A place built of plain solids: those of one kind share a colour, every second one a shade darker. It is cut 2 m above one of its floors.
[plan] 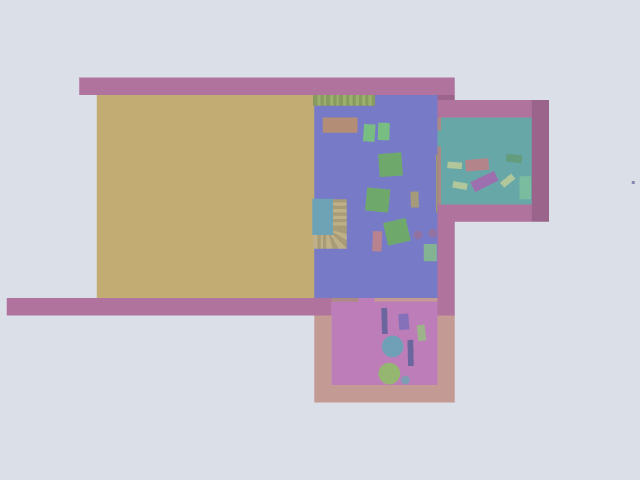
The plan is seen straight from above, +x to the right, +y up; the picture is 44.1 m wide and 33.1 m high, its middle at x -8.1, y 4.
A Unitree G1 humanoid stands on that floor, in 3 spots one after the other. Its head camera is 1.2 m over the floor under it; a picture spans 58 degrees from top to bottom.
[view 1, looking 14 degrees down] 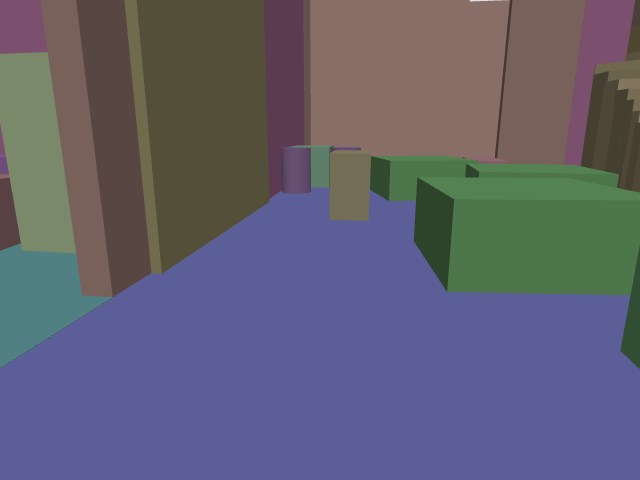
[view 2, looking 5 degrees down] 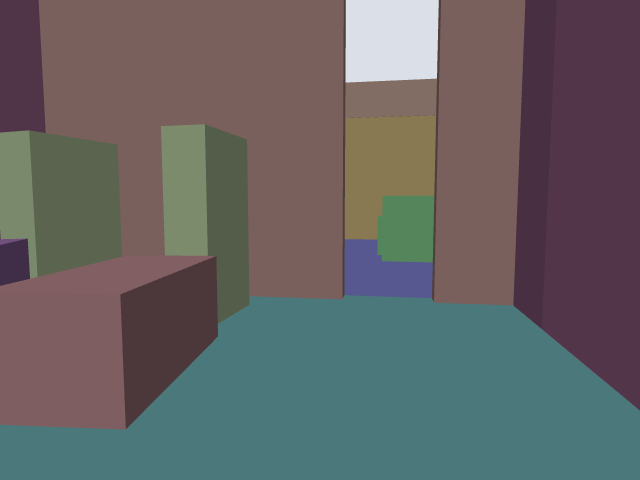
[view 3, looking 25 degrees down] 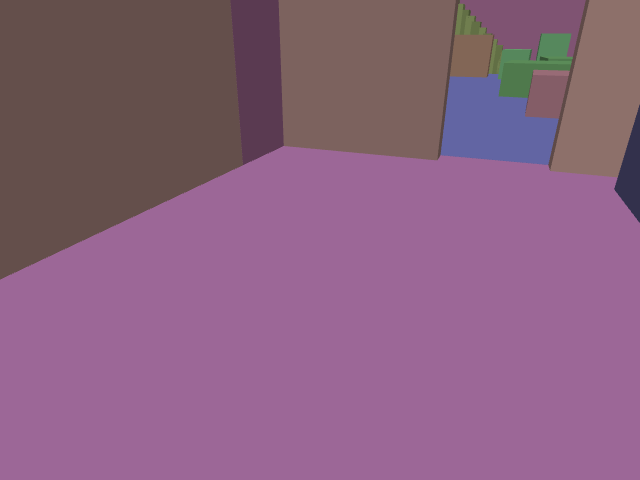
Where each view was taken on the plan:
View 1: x -1.91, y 13.28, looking -83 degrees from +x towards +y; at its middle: floor_gearfloor_brick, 4.96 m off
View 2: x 5.50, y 11.00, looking -171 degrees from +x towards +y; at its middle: wall_brick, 5.34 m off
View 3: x -4.90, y -5.00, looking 112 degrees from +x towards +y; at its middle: floor_boiler_concrete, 2.84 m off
